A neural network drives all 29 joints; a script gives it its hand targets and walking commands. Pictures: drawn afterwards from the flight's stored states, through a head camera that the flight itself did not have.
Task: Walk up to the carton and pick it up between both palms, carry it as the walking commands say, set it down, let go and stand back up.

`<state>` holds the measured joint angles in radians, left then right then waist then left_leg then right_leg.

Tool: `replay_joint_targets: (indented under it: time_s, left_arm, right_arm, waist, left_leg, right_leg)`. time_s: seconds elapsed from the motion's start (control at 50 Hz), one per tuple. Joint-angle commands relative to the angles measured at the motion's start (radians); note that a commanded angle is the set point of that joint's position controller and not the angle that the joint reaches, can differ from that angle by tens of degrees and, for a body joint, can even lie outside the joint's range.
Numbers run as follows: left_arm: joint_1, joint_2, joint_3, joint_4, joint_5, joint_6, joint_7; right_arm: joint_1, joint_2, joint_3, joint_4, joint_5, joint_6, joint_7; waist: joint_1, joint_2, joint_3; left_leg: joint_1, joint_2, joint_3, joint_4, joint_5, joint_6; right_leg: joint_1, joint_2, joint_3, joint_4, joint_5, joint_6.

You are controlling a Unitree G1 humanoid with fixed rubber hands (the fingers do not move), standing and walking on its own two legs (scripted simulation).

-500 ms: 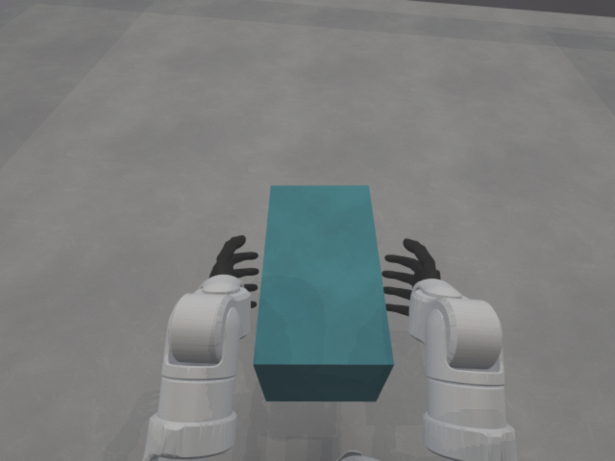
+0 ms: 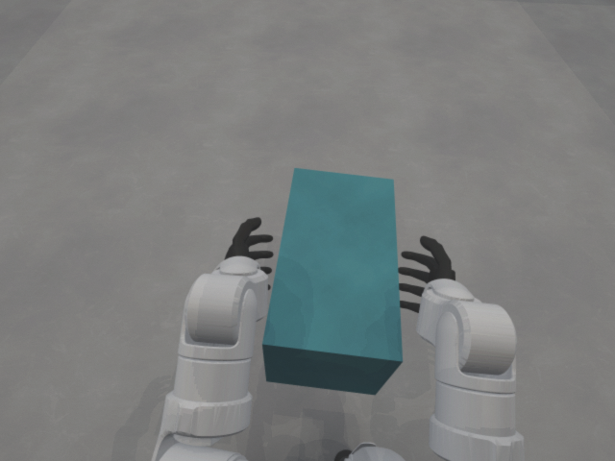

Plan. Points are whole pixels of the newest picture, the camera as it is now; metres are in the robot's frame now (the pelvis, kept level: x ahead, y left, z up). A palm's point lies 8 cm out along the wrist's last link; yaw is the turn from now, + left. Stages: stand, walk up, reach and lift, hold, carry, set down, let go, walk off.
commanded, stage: carry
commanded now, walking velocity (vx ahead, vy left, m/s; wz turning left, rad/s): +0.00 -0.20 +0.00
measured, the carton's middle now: (332, 275) +0.37 -0.04 -0.02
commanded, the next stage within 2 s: none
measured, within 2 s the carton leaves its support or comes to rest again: neither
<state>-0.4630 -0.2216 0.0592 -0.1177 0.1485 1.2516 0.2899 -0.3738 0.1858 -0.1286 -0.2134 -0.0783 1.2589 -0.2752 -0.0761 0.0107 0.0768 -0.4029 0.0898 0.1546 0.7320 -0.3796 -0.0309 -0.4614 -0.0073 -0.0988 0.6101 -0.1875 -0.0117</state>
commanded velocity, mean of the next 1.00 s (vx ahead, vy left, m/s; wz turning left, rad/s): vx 0.00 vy -0.20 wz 0.00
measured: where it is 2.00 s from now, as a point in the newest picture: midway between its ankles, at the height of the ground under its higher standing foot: outside the picture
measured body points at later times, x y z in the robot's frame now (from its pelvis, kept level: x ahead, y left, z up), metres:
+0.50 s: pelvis -0.05 -0.13 +0.01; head -0.03 -0.13 +0.46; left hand +0.27 -0.04 +0.08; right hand +0.25 -0.27 +0.07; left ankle -0.05 -0.03 -0.69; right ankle -0.03 -0.26 -0.72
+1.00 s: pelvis -0.14 -0.27 +0.01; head -0.12 -0.27 +0.46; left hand +0.17 -0.16 +0.08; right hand +0.17 -0.39 +0.07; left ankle -0.12 -0.14 -0.68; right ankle -0.12 -0.40 -0.72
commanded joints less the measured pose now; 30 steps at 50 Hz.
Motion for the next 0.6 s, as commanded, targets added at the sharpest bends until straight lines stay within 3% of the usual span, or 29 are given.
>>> replay_joint_targets:
  time_s: [0.0, 0.02, 0.04, 0.08, 0.14, 0.18, 0.22, 0.24, 0.26, 0.28, 0.3, 0.32, 0.34, 0.36, 0.4, 0.46, 0.48, 0.5, 0.52, 0.54, 0.56, 0.58]
  left_arm:
    - [-0.347, -1.059, -0.514, -0.129, -0.355, -0.06, -0.302]
    - [-0.412, -1.042, -0.558, -0.169, -0.389, -0.055, -0.309]
    - [-0.424, -1.07, -0.57, -0.162, -0.389, -0.056, -0.306]
    - [-0.416, -1.101, -0.583, -0.171, -0.416, -0.062, -0.312]
    - [-0.449, -1.094, -0.622, -0.206, -0.477, -0.057, -0.336]
    - [-0.449, -1.087, -0.652, -0.193, -0.518, -0.041, -0.355]
    - [-0.395, -1.077, -0.653, -0.117, -0.523, -0.018, -0.375]
    - [-0.368, -1.076, -0.646, -0.076, -0.521, -0.007, -0.384]
    - [-0.37, -1.068, -0.636, -0.041, -0.517, 0.001, -0.393]
    - [-0.384, -1.054, -0.623, -0.011, -0.515, 0.006, -0.401]
    - [-0.39, -1.051, -0.612, 0.013, -0.511, 0.006, -0.406]
    - [-0.419, -1.07, -0.6, 0.026, -0.513, 0.001, -0.413]
    - [-0.431, -1.101, -0.587, 0.025, -0.51, -0.01, -0.414]
    - [-0.446, -1.1, -0.563, 0.019, -0.506, -0.016, -0.412]
    - [-0.5, -1.108, -0.534, -0.055, -0.501, -0.033, -0.396]
    - [-0.473, -1.098, -0.476, -0.098, -0.44, -0.047, -0.357]
    - [-0.429, -1.089, -0.466, -0.086, -0.414, -0.047, -0.343]
    - [-0.418, -1.084, -0.47, -0.083, -0.394, -0.049, -0.328]
    - [-0.392, -1.081, -0.472, -0.086, -0.378, -0.049, -0.316]
    - [-0.382, -1.084, -0.468, -0.057, -0.36, -0.048, -0.31]
    - [-0.409, -1.07, -0.486, -0.077, -0.374, -0.044, -0.313]
    - [-0.449, -1.076, -0.516, -0.091, -0.378, -0.043, -0.31]
  right_arm:
    - [-0.55, 1.085, 0.672, -0.063, 0.486, -0.026, 0.413]
    - [-0.535, 1.071, 0.647, -0.028, 0.474, -0.031, 0.416]
    - [-0.551, 1.076, 0.644, -0.035, 0.468, -0.029, 0.416]
    - [-0.566, 1.086, 0.654, -0.08, 0.461, -0.031, 0.41]
    - [-0.552, 1.08, 0.647, -0.105, 0.416, -0.045, 0.379]
    - [-0.465, 1.059, 0.623, -0.078, 0.363, -0.049, 0.357]
    - [-0.394, 1.031, 0.599, -0.034, 0.307, -0.046, 0.341]
    - [-0.364, 1.025, 0.588, -0.008, 0.284, -0.042, 0.336]
    - [-0.35, 1.02, 0.58, 0.026, 0.27, -0.04, 0.333]
    - [-0.346, 1.018, 0.574, 0.045, 0.266, -0.04, 0.333]
    - [-0.36, 1.031, 0.574, 0.058, 0.273, -0.042, 0.338]
    - [-0.403, 1.048, 0.579, 0.069, 0.28, -0.043, 0.341]
    - [-0.471, 1.068, 0.604, 0.04, 0.307, -0.043, 0.346]
    - [-0.533, 1.088, 0.615, 0.025, 0.337, -0.04, 0.353]
    - [-0.677, 1.117, 0.655, -0.07, 0.411, -0.046, 0.363]
    - [-0.738, 1.122, 0.683, -0.121, 0.481, -0.037, 0.373]
    - [-0.726, 1.117, 0.684, -0.113, 0.489, -0.032, 0.38]
    - [-0.688, 1.111, 0.672, -0.087, 0.492, -0.027, 0.392]
    - [-0.66, 1.099, 0.663, -0.063, 0.489, -0.025, 0.402]
    - [-0.599, 1.107, 0.642, -0.008, 0.478, -0.017, 0.414]
    - [-0.567, 1.1, 0.619, 0.026, 0.474, -0.018, 0.421]
    - [-0.576, 1.094, 0.606, 0.04, 0.467, -0.019, 0.425]
  waist:
    - [0.074, 0.292, -0.532]
    - [0.074, 0.309, -0.546]
    - [0.072, 0.21, -0.531]
    - [0.068, 0.093, -0.535]
    - [0.059, 0.129, -0.551]
    - [0.059, 0.211, -0.535]
    - [0.077, 0.231, -0.512]
    - [0.087, 0.187, -0.508]
    - [0.085, 0.095, -0.508]
    - [0.069, -0.099, -0.508]
    - [0.062, -0.255, -0.473]
    - [0.067, -0.264, -0.446]
    - [0.072, -0.302, -0.434]
    - [0.071, -0.258, -0.414]
    - [0.08, -0.255, -0.418]
    - [0.084, -0.234, -0.502]
    - [0.074, -0.171, -0.524]
    - [0.057, -0.022, -0.548]
    - [0.067, 0.273, -0.564]
    - [0.079, 0.333, -0.541]
    - [0.076, 0.306, -0.555]
    - [0.075, 0.279, -0.547]
  left_leg:
    - [0.412, 0.459, -0.586, -0.38, 0.611, 0.213]
    - [0.42, 0.458, -0.547, -0.339, 0.66, 0.222]
    - [0.448, 0.4, -0.453, -0.314, 0.688, 0.2]
    - [0.523, 0.318, -0.256, -0.254, 0.812, 0.14]
    - [0.495, 0.288, -0.166, -0.244, 0.783, 0.116]
    - [0.395, 0.271, -0.122, -0.236, 0.696, 0.088]
    - [0.367, 0.239, -0.083, -0.185, 0.586, 0.058]
    - [0.341, 0.188, -0.056, -0.125, 0.511, 0.041]
    - [0.251, 0.136, -0.046, -0.062, 0.358, 0.016]
    - [0.099, 0.065, -0.025, 0.041, 0.119, -0.009]
    - [-0.07, -0.007, -0.004, 0.165, -0.248, -0.022]
    - [-0.115, -0.014, -0.024, 0.249, -0.334, -0.029]
    - [-0.134, -0.005, -0.022, 0.256, -0.295, -0.028]
    - [-0.106, 0.006, -0.025, 0.249, -0.223, -0.019]
    - [-0.075, 0.003, -0.017, 0.144, -0.09, -0.02]
    - [0.019, -0.012, 0.012, -0.078, 0.063, -0.027]
    - [0.113, 0.024, -0.021, -0.215, 0.176, -0.014]
    - [0.282, 0.127, -0.158, -0.343, 0.301, 0.021]
    - [0.416, 0.368, -0.467, -0.376, 0.697, 0.12]
    - [0.457, 0.44, -0.558, -0.342, 0.85, 0.183]
    - [0.481, 0.434, -0.508, -0.306, 0.831, 0.219]
    - [0.484, 0.414, -0.47, -0.309, 0.765, 0.207]
  right_leg:
    - [-0.16, -0.012, 0.198, 0.46, -0.356, 0.003]
    - [-0.171, -0.043, 0.214, 0.497, -0.34, -0.004]
    - [-0.196, -0.052, 0.181, 0.496, -0.247, 0.011]
    - [-0.222, -0.05, 0.128, 0.435, -0.19, 0.031]
    - [-0.095, -0.032, 0.064, 0.261, -0.186, 0.052]
    - [0.031, -0.025, 0.044, 0.116, -0.186, 0.045]
    - [0.096, -0.017, 0.008, -0.105, -0.093, 0.036]
    - [0.152, -0.019, -0.001, -0.228, -0.016, 0.031]
    - [0.23, -0.096, 0.098, -0.269, 0.159, 0.01]
    - [0.316, -0.24, 0.269, -0.258, 0.473, -0.026]
    - [0.389, -0.339, 0.362, -0.225, 0.723, -0.075]
    - [0.381, -0.324, 0.286, -0.167, 0.739, -0.121]
    - [0.355, -0.298, 0.266, -0.154, 0.721, -0.141]
    - [0.345, -0.241, 0.188, -0.132, 0.698, -0.114]
    - [0.354, -0.191, 0.109, -0.113, 0.595, -0.076]
    - [0.405, -0.195, 0.101, -0.074, 0.475, -0.093]
    - [0.356, -0.185, 0.094, -0.038, 0.421, -0.079]
    - [0.197, -0.149, 0.082, 0.058, 0.247, -0.048]
    - [-0.016, -0.057, 0.05, 0.21, -0.139, 0.006]
    - [-0.117, -0.01, 0.16, 0.356, -0.395, 0.013]
    - [-0.141, -0.022, 0.203, 0.444, -0.397, -0.005]
    - [-0.171, -0.039, 0.188, 0.45, -0.332, 0.007]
